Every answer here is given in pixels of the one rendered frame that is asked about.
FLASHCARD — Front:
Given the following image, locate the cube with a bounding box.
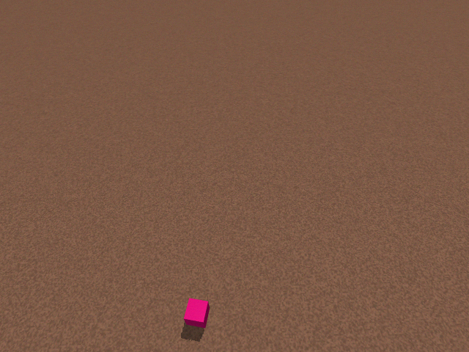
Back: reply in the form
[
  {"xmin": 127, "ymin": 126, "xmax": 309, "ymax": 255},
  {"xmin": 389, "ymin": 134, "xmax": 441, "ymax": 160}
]
[{"xmin": 184, "ymin": 298, "xmax": 210, "ymax": 328}]

